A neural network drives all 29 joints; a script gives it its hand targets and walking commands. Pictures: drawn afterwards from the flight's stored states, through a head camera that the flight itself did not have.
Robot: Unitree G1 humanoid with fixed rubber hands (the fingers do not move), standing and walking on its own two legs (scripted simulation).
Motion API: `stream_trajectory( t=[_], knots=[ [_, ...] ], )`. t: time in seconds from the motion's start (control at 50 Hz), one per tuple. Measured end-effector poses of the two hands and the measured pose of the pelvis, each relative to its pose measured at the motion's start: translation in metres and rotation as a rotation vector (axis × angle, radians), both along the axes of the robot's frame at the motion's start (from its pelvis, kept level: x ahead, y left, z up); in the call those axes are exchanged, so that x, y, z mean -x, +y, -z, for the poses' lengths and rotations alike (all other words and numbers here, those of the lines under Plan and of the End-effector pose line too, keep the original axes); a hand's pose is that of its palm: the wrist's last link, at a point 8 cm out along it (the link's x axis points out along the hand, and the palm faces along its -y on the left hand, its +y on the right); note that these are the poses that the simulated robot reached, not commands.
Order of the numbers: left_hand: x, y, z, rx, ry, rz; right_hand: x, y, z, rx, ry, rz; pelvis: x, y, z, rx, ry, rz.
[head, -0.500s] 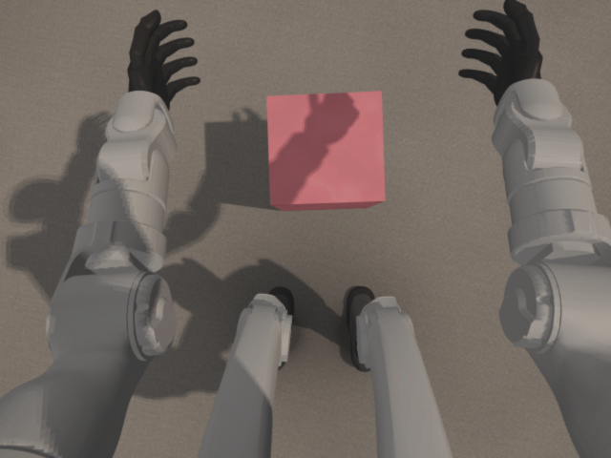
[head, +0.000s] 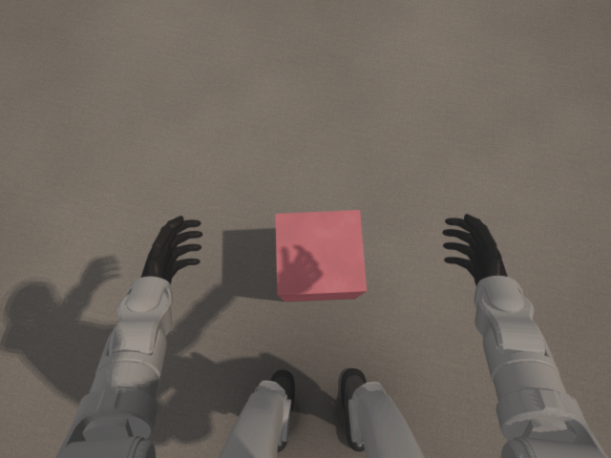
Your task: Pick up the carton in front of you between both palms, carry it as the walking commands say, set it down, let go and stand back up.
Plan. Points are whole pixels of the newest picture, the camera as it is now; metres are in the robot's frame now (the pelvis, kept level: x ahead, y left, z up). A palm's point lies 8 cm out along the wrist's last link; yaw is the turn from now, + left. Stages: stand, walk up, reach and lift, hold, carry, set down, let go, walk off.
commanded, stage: let go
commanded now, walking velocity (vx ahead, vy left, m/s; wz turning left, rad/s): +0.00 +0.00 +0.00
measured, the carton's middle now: (318, 260) +0.45 +0.00 -0.60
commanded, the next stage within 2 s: stand in 0.86 s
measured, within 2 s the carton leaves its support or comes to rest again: neither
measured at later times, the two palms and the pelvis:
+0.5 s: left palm (100, 405) +0.19 +0.23 -0.01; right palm (559, 411) +0.20 -0.23 -0.01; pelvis +0.03 +0.00 +0.05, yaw +0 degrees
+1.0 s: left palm (93, 419) +0.17 +0.25 -0.03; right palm (577, 439) +0.17 -0.26 -0.03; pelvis +0.04 +0.00 +0.05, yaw -1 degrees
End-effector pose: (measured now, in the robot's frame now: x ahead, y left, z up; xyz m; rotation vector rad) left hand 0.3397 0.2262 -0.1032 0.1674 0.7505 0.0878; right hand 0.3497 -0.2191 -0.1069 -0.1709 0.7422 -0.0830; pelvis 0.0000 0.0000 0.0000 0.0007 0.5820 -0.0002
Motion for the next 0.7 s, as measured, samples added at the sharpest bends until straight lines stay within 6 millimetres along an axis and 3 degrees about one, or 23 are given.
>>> stream_trajectory(
  t=[0.4,0.52,0.7],
  knots=[
    [0.138,0.007,-0.082,0.006,0.032,-0.006,0.138,-0.012,-0.083,-0.003,0.034,-0.006,-0.031,0.0,-0.052,0.001,-0.458,-0.005],
    [0.151,0.007,-0.09,0.01,0.035,0.006,0.156,-0.015,-0.093,-0.004,0.043,-0.012,-0.032,-0.001,-0.055,0.001,-0.579,-0.004],
    [0.149,0.004,-0.092,0.01,0.043,0.018,0.16,-0.015,-0.096,-0.007,0.057,-0.013,-0.028,-0.002,-0.053,0.002,-0.669,-0.001]
  ],
)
